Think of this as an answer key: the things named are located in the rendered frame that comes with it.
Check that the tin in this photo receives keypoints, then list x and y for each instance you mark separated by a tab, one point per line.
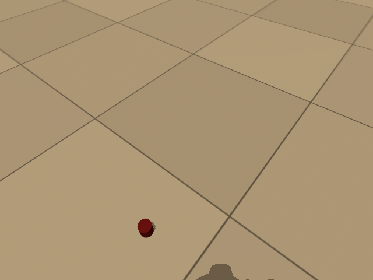
145	228

